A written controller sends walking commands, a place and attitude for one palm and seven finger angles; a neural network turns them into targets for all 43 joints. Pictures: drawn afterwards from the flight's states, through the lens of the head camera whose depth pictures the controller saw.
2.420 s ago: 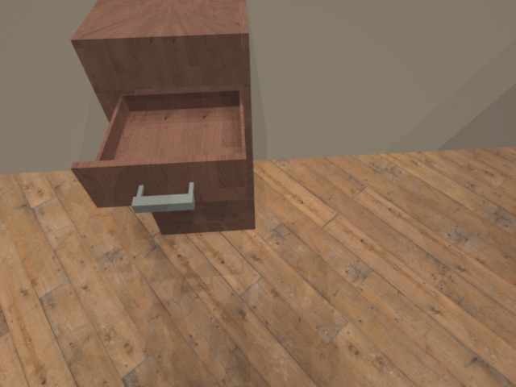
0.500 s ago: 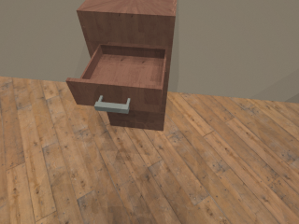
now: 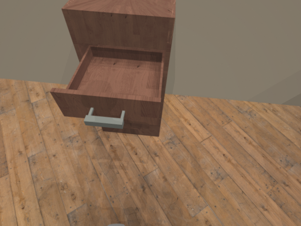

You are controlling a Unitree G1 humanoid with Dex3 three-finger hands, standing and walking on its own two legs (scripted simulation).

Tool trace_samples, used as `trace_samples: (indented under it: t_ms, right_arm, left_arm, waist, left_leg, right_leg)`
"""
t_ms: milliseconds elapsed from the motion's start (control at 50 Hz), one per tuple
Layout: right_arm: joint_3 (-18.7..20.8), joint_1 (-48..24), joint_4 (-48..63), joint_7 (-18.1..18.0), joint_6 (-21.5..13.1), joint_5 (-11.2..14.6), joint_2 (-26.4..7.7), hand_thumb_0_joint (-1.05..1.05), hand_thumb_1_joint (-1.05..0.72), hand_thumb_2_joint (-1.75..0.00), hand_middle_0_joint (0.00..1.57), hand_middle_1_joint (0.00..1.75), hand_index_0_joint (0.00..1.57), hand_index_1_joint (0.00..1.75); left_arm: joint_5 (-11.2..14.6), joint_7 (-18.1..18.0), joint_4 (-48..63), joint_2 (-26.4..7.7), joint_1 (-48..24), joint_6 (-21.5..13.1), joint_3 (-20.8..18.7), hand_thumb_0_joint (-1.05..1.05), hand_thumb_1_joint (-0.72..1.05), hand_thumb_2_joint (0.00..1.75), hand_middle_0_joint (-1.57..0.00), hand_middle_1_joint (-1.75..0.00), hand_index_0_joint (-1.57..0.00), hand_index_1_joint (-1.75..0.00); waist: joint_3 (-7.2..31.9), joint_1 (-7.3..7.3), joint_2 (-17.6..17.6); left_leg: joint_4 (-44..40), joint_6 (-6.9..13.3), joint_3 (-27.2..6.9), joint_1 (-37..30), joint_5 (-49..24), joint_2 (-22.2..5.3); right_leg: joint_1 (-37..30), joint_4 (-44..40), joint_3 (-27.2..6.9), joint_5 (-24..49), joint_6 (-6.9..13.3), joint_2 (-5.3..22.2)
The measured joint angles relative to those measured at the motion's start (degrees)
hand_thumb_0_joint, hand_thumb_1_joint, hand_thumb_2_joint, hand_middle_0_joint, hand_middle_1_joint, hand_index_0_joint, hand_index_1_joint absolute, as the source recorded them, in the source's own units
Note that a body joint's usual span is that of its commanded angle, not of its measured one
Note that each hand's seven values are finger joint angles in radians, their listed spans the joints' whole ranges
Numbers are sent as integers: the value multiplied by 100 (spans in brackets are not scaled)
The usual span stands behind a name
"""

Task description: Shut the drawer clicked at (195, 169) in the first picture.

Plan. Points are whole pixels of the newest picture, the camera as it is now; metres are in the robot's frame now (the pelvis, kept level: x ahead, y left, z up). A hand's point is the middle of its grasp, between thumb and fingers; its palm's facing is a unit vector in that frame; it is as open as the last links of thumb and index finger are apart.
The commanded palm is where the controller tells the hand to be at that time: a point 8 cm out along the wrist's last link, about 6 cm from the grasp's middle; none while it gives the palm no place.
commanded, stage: take the last steps up to it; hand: left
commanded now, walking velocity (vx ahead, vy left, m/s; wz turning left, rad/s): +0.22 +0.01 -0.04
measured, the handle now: (105, 116) +0.47 +0.20 -0.08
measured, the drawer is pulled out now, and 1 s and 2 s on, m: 0.30 0.30 0.30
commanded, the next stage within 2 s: come to a stop and stand still in 0.24 s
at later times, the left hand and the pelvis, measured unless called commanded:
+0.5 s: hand (107, 207) +0.19 +0.15 -0.17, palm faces +0.04 -0.97 -0.22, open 7.3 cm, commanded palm none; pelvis +0.15 -0.03 +0.01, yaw +0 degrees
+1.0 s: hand (107, 210) +0.17 +0.15 -0.14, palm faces +0.04 -0.95 -0.30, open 7.4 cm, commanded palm none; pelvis +0.16 -0.05 +0.02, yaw -1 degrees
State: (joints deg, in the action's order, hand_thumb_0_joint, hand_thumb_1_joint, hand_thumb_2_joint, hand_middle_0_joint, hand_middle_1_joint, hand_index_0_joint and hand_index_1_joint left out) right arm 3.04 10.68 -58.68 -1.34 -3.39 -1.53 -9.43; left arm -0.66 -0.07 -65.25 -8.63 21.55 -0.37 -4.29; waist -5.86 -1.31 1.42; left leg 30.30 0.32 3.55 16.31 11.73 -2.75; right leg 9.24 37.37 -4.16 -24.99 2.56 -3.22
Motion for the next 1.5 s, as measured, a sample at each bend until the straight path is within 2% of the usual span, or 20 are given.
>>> trace_samples:
  t_ms: [60,100,200,220,280,340,400,460,600,640,680,740,820,980,1020,1060,1100,1140,1340,1500]
  right_arm:
    - [-58,-27,126,-14,-33,-61,118,0,-91,-90,20,30,20,30]
    - [-80,82,118,-51,-15,-70,150,0,-91,-90,20,30,20,30]
    - [-100,410,-153,-15,164,-67,10,0,-93,-90,20,30,20,30]
    - [-104,507,-199,3,211,-42,24,0,-93,-90,20,30,20,30]
    - [-55,520,-369,57,380,-1,-55,0,-92,-90,20,30,20,30]
    - [-9,418,-402,51,397,28,-78,1,-92,-90,20,30,20,30]
    - [-32,281,-294,38,322,57,-27,1,-91,-90,20,30,20,30]
    - [-106,154,-167,13,204,64,-32,1,-91,-90,20,30,20,30]
    - [-90,-143,95,-108,383,49,75,0,-92,-90,20,30,20,30]
    - [-70,-203,163,-106,463,38,39,0,-92,-90,20,30,20,30]
    - [-24,-266,192,-80,575,70,-39,0,-91,-90,20,30,20,30]
    - [57,-391,189,-68,755,81,-156,0,-91,-90,20,30,20,30]
    - [107,-543,196,-32,784,86,-293,1,-91,-90,20,30,20,30]
    - [45,-701,242,31,738,104,-367,1,-91,-90,19,30,20,30]
    - [-9,-636,485,57,654,71,-352,1,-91,-90,19,30,20,30]
    - [-6,-383,805,51,501,46,-420,1,-91,-90,20,30,20,30]
    - [20,-176,933,22,472,10,-436,1,-91,-90,20,30,20,30]
    - [-8,-70,932,26,511,11,-348,1,-91,-90,19,30,20,30]
    - [-253,212,728,43,381,35,74,1,-90,-90,20,30,20,30]
    - [-226,472,467,50,387,18,-61,0,-92,-90,20,30,21,30]
  left_arm:
    - [-41,14,-31,-83,-221,115,-13,1,90,90,-20,-30,-20,-29]
    - [-49,61,90,-116,-494,140,-28,1,91,90,-20,-30,-20,-29]
    - [-62,141,559,-130,-1054,-43,-7,1,91,90,-20,-30,-19,-29]
    - [-74,141,655,-183,-1090,-107,-8,1,91,90,-20,-30,-19,-29]
    - [-85,68,721,-145,-1277,-199,-10,1,91,90,-20,-30,-19,-29]
    - [-88,-16,701,-91,-1260,-218,2,0,91,90,-20,-30,-20,-29]
    - [-68,-83,599,-91,-1163,-200,-9,0,91,90,-20,-30,-20,-29]
    - [-11,-130,478,-79,-1067,-112,45,0,92,90,-20,-30,-20,-29]
    - [46,-199,570,-120,-1247,197,72,1,91,90,-20,-30,-20,-29]
    - [41,-177,709,-153,-1332,201,43,1,91,90,-20,-30,-20,-29]
    - [-7,-171,821,-164,-1366,149,23,1,91,90,-20,-30,-20,-29]
    - [-40,-204,892,-185,-1352,113,41,1,91,90,-20,-30,-20,-29]
    - [-35,-236,903,-186,-1232,119,67,1,90,90,-20,-30,-20,-29]
    - [-58,-237,769,-153,-851,90,127,1,90,90,-20,-30,-20,-29]
    - [-65,-250,853,-187,-642,109,258,1,90,90,-20,-30,-20,-29]
    - [-35,-251,975,-134,-383,170,317,1,90,90,-21,-30,-20,-30]
    - [-59,-278,1049,-101,-283,184,333,1,90,90,-21,-30,-20,-30]
    - [-79,-314,1108,-126,-293,98,331,1,90,90,-21,-30,-20,-30]
    - [-8,-255,1244,-329,-636,193,438,1,90,90,-20,-30,-20,-29]
    - [-41,-181,1126,-463,-773,222,388,1,90,90,-20,-30,-20,-29]
  waist:
    - [-59,40,145]
    - [-68,56,105]
    - [-35,102,-155]
    - [24,108,-83]
    - [-52,148,-207]
    - [-83,192,-181]
    - [-82,190,-42]
    - [-116,161,-108]
    - [-265,126,-67]
    - [-335,100,-131]
    - [-374,98,-273]
    - [-359,73,-260]
    - [-338,27,-190]
    - [-258,-60,-106]
    - [-181,-61,-49]
    - [111,44,-284]
    - [343,98,-455]
    - [408,37,-364]
    - [461,37,-57]
    - [483,150,-109]
  left_leg:
    - [136,-75,167,-155,340,52]
    - [-119,-121,131,-313,354,78]
    - [-311,-230,-62,-569,444,-15]
    - [-107,-209,-57,-518,633,22]
    - [1252,-110,-151,-111,1592,-34]
    - [2072,-97,-114,320,1759,11]
    - [1365,-170,34,376,1277,29]
    - [62,-161,36,88,-535,-14]
    - [-148,-181,135,-240,291,19]
    - [-92,-214,104,-198,276,18]
    - [346,-232,-8,-13,499,-31]
    - [1912,-250,-356,467,1536,289]
    - [2794,-338,-399,690,1514,465]
    - [1566,-338,-395,347,1202,338]
    - [781,-156,-391,129,745,362]
    - [266,7,-501,-34,-14,204]
    - [417,-174,-614,-22,659,96]
    - [738,-151,-582,56,990,120]
    - [539,133,-198,-186,782,289]
    - [105,304,-34,-180,398,441]
  right_leg:
    - [808,1710,310,-341,10,219]
    - [1172,1875,520,-190,-25,394]
    - [1104,146,827,399,-108,553]
    - [972,-323,744,474,-68,588]
    - [848,-217,872,832,10,506]
    - [484,-594,905,784,43,448]
    - [175,-994,831,856,32,427]
    - [14,-956,770,701,-12,290]
    - [309,-82,729,9,-151,353]
    - [329,-322,692,369,-156,352]
    - [280,-432,766,529,3,277]
    - [223,-601,756,484,156,334]
    - [64,-1056,651,746,178,395]
    - [-118,-1408,603,939,131,395]
    - [106,-1036,504,805,84,424]
    - [360,-534,586,488,14,305]
    - [479,-180,717,234,-3,225]
    - [467,-51,716,146,-65,262]
    - [259,-360,385,473,-394,463]
    - [339,-711,233,838,-390,606]
